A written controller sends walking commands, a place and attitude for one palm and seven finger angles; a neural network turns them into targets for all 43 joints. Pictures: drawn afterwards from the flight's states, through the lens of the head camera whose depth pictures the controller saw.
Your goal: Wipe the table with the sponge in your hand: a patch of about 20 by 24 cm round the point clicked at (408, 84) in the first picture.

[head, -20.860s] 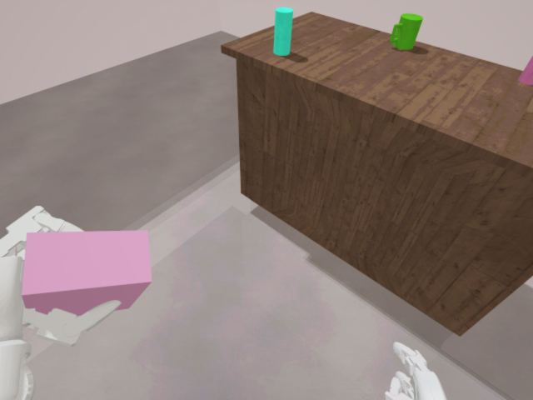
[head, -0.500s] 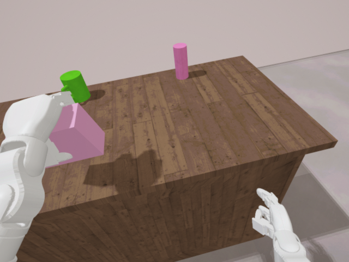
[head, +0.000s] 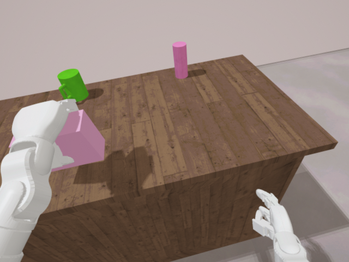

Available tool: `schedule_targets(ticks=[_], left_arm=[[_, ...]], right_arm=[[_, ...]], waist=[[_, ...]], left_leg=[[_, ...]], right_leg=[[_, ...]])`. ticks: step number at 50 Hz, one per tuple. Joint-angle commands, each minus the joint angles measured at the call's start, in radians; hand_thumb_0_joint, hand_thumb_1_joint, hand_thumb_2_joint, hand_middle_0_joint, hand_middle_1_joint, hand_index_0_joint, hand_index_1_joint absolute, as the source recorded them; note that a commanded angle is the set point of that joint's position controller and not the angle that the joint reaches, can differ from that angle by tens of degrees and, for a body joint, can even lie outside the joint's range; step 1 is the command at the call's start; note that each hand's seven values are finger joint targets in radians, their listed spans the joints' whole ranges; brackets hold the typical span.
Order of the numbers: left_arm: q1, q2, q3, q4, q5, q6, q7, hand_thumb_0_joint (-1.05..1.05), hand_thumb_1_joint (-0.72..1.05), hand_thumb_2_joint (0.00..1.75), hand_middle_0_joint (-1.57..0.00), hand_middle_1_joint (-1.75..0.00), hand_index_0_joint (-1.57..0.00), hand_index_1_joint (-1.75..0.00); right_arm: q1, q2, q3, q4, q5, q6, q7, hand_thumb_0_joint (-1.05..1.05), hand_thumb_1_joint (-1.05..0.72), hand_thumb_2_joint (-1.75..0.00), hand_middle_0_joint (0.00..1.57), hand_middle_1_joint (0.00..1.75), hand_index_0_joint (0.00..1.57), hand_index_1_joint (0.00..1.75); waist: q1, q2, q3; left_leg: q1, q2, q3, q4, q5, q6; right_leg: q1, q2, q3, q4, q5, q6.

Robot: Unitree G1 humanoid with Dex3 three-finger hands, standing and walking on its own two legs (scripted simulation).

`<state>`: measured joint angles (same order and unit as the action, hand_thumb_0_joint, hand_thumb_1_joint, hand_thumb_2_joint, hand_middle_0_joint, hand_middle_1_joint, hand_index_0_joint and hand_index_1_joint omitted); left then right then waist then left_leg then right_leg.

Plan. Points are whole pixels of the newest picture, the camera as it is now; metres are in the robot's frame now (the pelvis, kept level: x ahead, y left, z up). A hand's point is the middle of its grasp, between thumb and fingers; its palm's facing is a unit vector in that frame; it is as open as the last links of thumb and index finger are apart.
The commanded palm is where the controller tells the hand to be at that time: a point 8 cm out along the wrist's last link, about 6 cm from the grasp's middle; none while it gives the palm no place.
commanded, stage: move the sponge above the wiping area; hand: left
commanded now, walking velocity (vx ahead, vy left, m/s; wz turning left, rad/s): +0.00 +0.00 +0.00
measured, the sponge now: (67, 147) +0.27 +0.29 +0.16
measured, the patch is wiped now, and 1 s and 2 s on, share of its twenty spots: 0.00 0.00 0.00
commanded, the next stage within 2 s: none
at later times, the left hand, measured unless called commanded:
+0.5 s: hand (64, 133) +0.29 +0.29 +0.18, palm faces +0.11 -0.02 -0.99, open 10.0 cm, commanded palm +0.24 +0.29 +0.26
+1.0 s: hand (61, 134) +0.29 +0.32 +0.17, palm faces +0.07 -0.01 -1.00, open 10.0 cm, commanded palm +0.26 +0.30 +0.24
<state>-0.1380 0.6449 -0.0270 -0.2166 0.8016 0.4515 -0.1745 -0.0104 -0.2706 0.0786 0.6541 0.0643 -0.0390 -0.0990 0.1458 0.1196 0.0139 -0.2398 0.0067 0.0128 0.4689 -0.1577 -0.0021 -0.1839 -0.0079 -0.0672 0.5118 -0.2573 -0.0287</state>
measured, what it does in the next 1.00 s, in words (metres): stands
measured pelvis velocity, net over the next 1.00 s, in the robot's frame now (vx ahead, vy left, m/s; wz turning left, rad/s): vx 0.01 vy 0.00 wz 0.01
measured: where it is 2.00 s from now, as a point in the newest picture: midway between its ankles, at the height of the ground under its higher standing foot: outside the picture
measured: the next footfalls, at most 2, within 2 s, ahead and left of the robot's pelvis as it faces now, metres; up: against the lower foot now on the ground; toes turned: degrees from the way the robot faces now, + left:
none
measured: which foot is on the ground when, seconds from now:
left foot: down 0.00-1.00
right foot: down 0.00-1.00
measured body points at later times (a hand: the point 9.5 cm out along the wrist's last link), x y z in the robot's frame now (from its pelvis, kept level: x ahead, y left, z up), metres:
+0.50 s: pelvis +0.01 +0.00 +0.00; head -0.01 -0.05 +0.45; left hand +0.28 +0.29 +0.24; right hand +0.27 -0.19 -0.07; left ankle +0.06 +0.12 -0.74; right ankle +0.02 -0.10 -0.74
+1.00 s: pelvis +0.01 +0.00 +0.00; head +0.01 -0.04 +0.45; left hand +0.29 +0.31 +0.22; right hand +0.27 -0.19 -0.08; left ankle +0.06 +0.12 -0.74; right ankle +0.02 -0.10 -0.74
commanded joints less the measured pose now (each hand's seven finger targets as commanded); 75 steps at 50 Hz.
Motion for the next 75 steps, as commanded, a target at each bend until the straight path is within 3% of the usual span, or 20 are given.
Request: schedule_targets(ticks=[1, 2, 11, 13, 17, 21, 22, 30, 32, 34, 37, 38, 42, 51, 55, 57, 60, 62, 69, 75], left_arm=[[-0.376, 0.308, 0.207, -0.149, 0.061, -0.017, 0.052, 0.00, 0.10, 1.30, -1.20, -1.60, -1.20, -1.60], [-0.372, 0.326, 0.231, -0.153, 0.060, -0.013, 0.050, 0.00, 0.10, 1.30, -1.20, -1.60, -1.20, -1.60], [-0.401, 0.246, 0.139, -0.059, 0.070, -0.021, 0.018, 0.00, 0.10, 1.30, -1.20, -1.60, -1.20, -1.60], [-0.424, 0.232, 0.124, -0.082, 0.077, -0.026, 0.016, 0.00, 0.10, 1.30, -1.20, -1.60, -1.20, -1.60], [-0.399, 0.315, 0.210, -0.081, 0.088, -0.032, 0.025, 0.00, 0.10, 1.30, -1.20, -1.60, -1.20, -1.60], [-0.363, 0.285, 0.203, -0.094, 0.071, -0.044, 0.040, 0.00, 0.10, 1.30, -1.20, -1.60, -1.20, -1.60], [-0.364, 0.317, 0.240, -0.083, 0.073, -0.039, 0.044, 0.00, 0.10, 1.30, -1.20, -1.60, -1.20, -1.60], [-0.324, 0.242, 0.161, -0.086, 0.067, -0.048, 0.029, 0.00, 0.10, 1.30, -1.20, -1.60, -1.20, -1.60], [-0.346, 0.269, 0.184, -0.100, 0.069, -0.057, 0.025, 0.00, 0.10, 1.30, -1.20, -1.60, -1.20, -1.60], [-0.365, 0.266, 0.177, -0.078, 0.077, -0.081, 0.031, 0.00, 0.10, 1.30, -1.20, -1.60, -1.20, -1.60], [-0.359, 0.287, 0.208, -0.133, 0.071, -0.104, 0.041, 0.00, 0.10, 1.30, -1.20, -1.60, -1.20, -1.60], [-0.376, 0.257, 0.183, -0.111, 0.072, -0.109, 0.049, 0.00, 0.10, 1.30, -1.20, -1.60, -1.20, -1.60], [-0.378, 0.306, 0.238, -0.032, 0.073, -0.090, 0.068, 0.00, 0.10, 1.30, -1.20, -1.60, -1.20, -1.60], [-0.388, 0.231, 0.141, -0.006, 0.093, -0.091, 0.033, 0.00, 0.10, 1.30, -1.20, -1.60, -1.20, -1.60], [-0.351, 0.260, 0.183, -0.090, 0.087, -0.126, 0.044, 0.00, 0.10, 1.30, -1.20, -1.60, -1.20, -1.60], [-0.351, 0.309, 0.243, -0.096, 0.085, -0.119, 0.061, 0.00, 0.10, 1.30, -1.20, -1.60, -1.20, -1.60], [-0.335, 0.290, 0.244, -0.056, 0.080, -0.097, 0.087, 0.00, 0.10, 1.30, -1.20, -1.60, -1.20, -1.60], [-0.342, 0.289, 0.248, -0.068, 0.071, -0.073, 0.092, 0.00, 0.10, 1.30, -1.20, -1.60, -1.20, -1.60], [-0.280, 0.193, 0.131, -0.145, 0.074, -0.039, 0.037, 0.00, 0.10, 1.30, -1.20, -1.60, -1.20, -1.60], [-0.279, 0.236, 0.172, -0.200, 0.085, -0.065, 0.041, 0.00, 0.10, 1.30, -1.20, -1.60, -1.20, -1.60]], right_arm=[[-0.249, -0.077, -0.028, -0.171, -0.007, -0.052, 0.002, 0.00, -0.90, -0.90, 0.20, 0.30, 0.20, 0.30], [-0.280, -0.074, -0.024, -0.180, -0.002, -0.058, 0.002, 0.00, -0.90, -0.90, 0.20, 0.30, 0.20, 0.30], [-0.238, -0.075, -0.027, -0.164, 0.001, -0.046, 0.008, 0.00, -0.90, -0.90, 0.20, 0.30, 0.20, 0.30], [-0.248, -0.072, -0.026, -0.175, 0.001, -0.054, 0.007, 0.00, -0.90, -0.90, 0.20, 0.30, 0.20, 0.30], [-0.255, -0.079, -0.029, -0.177, -0.001, -0.054, 0.010, 0.00, -0.90, -0.90, 0.20, 0.30, 0.20, 0.30], [-0.232, -0.074, -0.032, -0.173, -0.009, -0.041, 0.017, 0.00, -0.90, -0.90, 0.20, 0.30, 0.20, 0.30], [-0.257, -0.078, -0.031, -0.171, -0.005, -0.045, 0.013, 0.00, -0.90, -0.90, 0.20, 0.30, 0.20, 0.30], [-0.224, -0.078, -0.037, -0.169, -0.005, -0.040, 0.013, 0.00, -0.90, -0.90, 0.20, 0.30, 0.20, 0.30], [-0.249, -0.077, -0.033, -0.176, 0.001, -0.048, 0.007, 0.00, -0.90, -0.90, 0.20, 0.30, 0.20, 0.30], [-0.205, -0.078, -0.037, -0.157, -0.006, -0.050, 0.005, 0.00, -0.90, -0.90, 0.20, 0.30, 0.20, 0.30], [-0.237, -0.071, -0.035, -0.174, -0.004, -0.060, 0.004, 0.00, -0.90, -0.90, 0.20, 0.30, 0.20, 0.30], [-0.213, -0.071, -0.036, -0.163, -0.012, -0.059, 0.003, 0.00, -0.90, -0.90, 0.20, 0.30, 0.20, 0.30], [-0.227, -0.084, -0.038, -0.151, -0.004, -0.050, 0.003, 0.00, -0.90, -0.90, 0.20, 0.30, 0.20, 0.30], [-0.185, -0.083, -0.043, -0.155, -0.004, -0.037, 0.012, 0.00, -0.90, -0.90, 0.20, 0.30, 0.20, 0.30], [-0.179, -0.078, -0.047, -0.172, -0.014, -0.049, 0.013, 0.00, -0.90, -0.90, 0.20, 0.30, 0.20, 0.30], [-0.213, -0.079, -0.040, -0.174, -0.011, -0.049, 0.014, 0.00, -0.90, -0.90, 0.20, 0.30, 0.20, 0.30], [-0.184, -0.084, -0.046, -0.155, -0.014, -0.037, 0.021, 0.00, -0.90, -0.90, 0.20, 0.30, 0.20, 0.30], [-0.229, -0.079, -0.042, -0.167, -0.006, -0.039, 0.019, 0.00, -0.90, -0.90, 0.20, 0.30, 0.20, 0.30], [-0.214, -0.073, -0.039, -0.181, -0.003, -0.030, 0.033, 0.00, -0.90, -0.90, 0.20, 0.30, 0.20, 0.30], [-0.205, -0.074, -0.038, -0.179, -0.009, -0.032, 0.030, 0.00, -0.90, -0.90, 0.20, 0.30, 0.20, 0.30]], waist=[[0.009, -0.014, -0.248], [0.018, 0.001, -0.250], [-0.008, -0.044, -0.219], [-0.005, -0.017, -0.249], [0.012, -0.026, -0.265], [0.012, -0.039, -0.264], [0.013, -0.037, -0.257], [-0.007, -0.056, -0.247], [-0.006, -0.042, -0.240], [-0.015, -0.063, -0.257], [0.000, -0.020, -0.265], [-0.008, -0.024, -0.269], [-0.001, -0.032, -0.223], [-0.025, -0.038, -0.255], [-0.004, -0.028, -0.306], [0.007, 0.005, -0.285], [0.007, -0.027, -0.274], [0.014, -0.019, -0.261], [-0.007, -0.029, -0.288], [0.002, -0.031, -0.272]], left_leg=[[0.130, -0.026, -0.060, -0.061, 0.046, 0.012], [0.130, -0.028, -0.067, -0.059, 0.045, 0.010], [0.117, -0.026, -0.060, -0.073, 0.010, 0.014], [0.123, -0.030, -0.060, -0.068, 0.015, 0.015], [0.126, -0.030, -0.068, -0.061, 0.050, 0.015], [0.128, -0.028, -0.056, -0.053, 0.096, 0.016], [0.134, -0.028, -0.060, -0.050, 0.089, 0.015], [0.136, -0.029, -0.052, -0.044, 0.085, 0.021], [0.146, -0.033, -0.063, -0.045, 0.072, 0.021], [0.152, -0.031, -0.060, -0.046, 0.084, 0.022], [0.171, -0.036, -0.072, -0.048, 0.097, 0.022], [0.169, -0.031, -0.060, -0.045, 0.106, 0.022], [0.146, -0.033, -0.065, -0.056, 0.091, 0.016], [0.151, -0.035, -0.058, -0.057, 0.115, 0.024], [0.181, -0.031, -0.062, -0.049, 0.160, 0.028], [0.173, -0.033, -0.070, -0.054, 0.157, 0.021], [0.154, -0.029, -0.061, -0.063, 0.170, 0.017], [0.154, -0.028, -0.063, -0.064, 0.150, 0.015], [0.168, -0.027, -0.065, -0.054, 0.184, 0.021], [0.167, -0.024, -0.078, -0.067, 0.158, 0.022]], right_leg=[[-0.007, -0.007, 0.090, -0.126, 0.028, -0.032], [0.002, 0.001, 0.118, -0.126, 0.025, -0.044], [-0.030, -0.004, 0.070, -0.136, 0.009, -0.026], [-0.014, -0.004, 0.076, -0.126, 0.016, -0.033], [0.006, 0.004, 0.098, -0.121, 0.041, -0.041], [0.014, -0.009, 0.077, -0.122, 0.085, -0.031], [0.009, 0.002, 0.108, -0.127, 0.077, -0.042], [-0.007, -0.010, 0.076, -0.132, 0.088, -0.024], [-0.011, 0.002, 0.104, -0.137, 0.071, -0.036], [-0.009, -0.003, 0.071, -0.136, 0.078, -0.027], [0.005, 0.007, 0.096, -0.137, 0.088, -0.040], [0.004, -0.004, 0.074, -0.136, 0.096, -0.035], [-0.001, 0.006, 0.103, -0.151, 0.086, -0.043], [0.007, 0.002, 0.048, -0.139, 0.127, -0.028], [0.035, 0.000, 0.054, -0.127, 0.163, -0.034], [0.039, 0.009, 0.084, -0.131, 0.155, -0.047], [0.041, 0.004, 0.052, -0.132, 0.159, -0.036], [0.038, 0.009, 0.079, -0.134, 0.141, -0.045], [0.032, 0.005, 0.044, -0.114, 0.186, -0.031], [0.019, 0.013, 0.047, -0.119, 0.143, -0.034]])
